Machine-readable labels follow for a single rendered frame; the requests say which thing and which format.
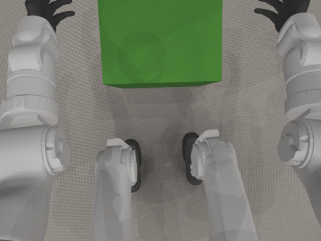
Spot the right robot forearm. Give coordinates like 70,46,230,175
276,13,321,121

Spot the robot right upper arm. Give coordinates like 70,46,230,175
277,118,321,226

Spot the left robot hand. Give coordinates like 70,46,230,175
25,0,75,32

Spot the right robot hand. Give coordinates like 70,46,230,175
254,0,310,32

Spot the robot left upper arm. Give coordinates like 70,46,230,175
0,124,71,241

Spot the carton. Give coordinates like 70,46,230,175
97,0,223,88

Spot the left robot forearm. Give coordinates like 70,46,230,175
0,16,61,131

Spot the robot right foot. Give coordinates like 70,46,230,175
183,132,202,185

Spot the robot right shin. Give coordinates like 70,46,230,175
190,129,237,179

